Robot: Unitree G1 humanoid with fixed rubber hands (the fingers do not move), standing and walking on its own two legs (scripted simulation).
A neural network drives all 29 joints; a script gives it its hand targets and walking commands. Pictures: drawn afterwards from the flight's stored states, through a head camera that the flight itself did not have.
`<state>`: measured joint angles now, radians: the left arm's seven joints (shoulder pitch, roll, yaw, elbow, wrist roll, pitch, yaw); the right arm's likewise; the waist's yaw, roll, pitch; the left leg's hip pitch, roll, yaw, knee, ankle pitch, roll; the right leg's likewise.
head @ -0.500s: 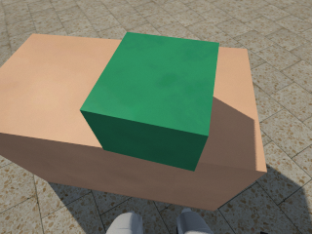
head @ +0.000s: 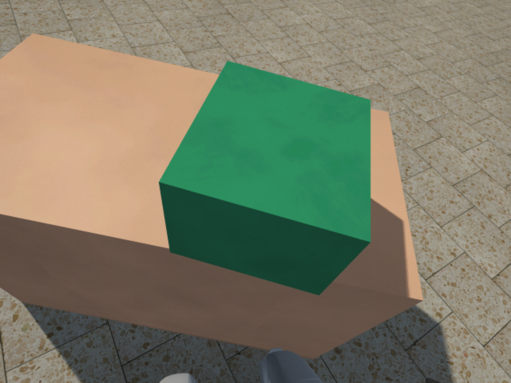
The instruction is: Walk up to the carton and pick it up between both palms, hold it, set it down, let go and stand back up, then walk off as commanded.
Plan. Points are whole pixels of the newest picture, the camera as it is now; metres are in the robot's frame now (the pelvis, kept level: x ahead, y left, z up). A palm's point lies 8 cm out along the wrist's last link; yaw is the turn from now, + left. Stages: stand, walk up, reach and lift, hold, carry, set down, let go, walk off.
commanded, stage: walk up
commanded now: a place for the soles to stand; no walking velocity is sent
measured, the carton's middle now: (272, 174) +0.46 -0.02 +0.04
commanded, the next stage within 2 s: none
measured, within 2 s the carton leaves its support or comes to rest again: neither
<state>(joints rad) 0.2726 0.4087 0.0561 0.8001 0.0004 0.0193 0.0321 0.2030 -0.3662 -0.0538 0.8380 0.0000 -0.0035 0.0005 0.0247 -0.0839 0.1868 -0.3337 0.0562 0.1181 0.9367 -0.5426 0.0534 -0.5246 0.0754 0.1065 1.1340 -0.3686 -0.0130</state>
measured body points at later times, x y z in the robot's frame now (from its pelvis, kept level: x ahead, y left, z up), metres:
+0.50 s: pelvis +0.03 -0.04 +0.00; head +0.08 -0.06 +0.45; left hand +0.11 +0.29 -0.09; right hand +0.11 -0.34 -0.13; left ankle +0.01 +0.07 -0.67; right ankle +0.09 -0.15 -0.69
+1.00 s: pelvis +0.00 -0.06 +0.00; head +0.04 -0.05 +0.44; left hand +0.11 +0.25 -0.12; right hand +0.08 -0.38 -0.10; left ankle +0.04 +0.07 -0.69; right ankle +0.07 -0.19 -0.69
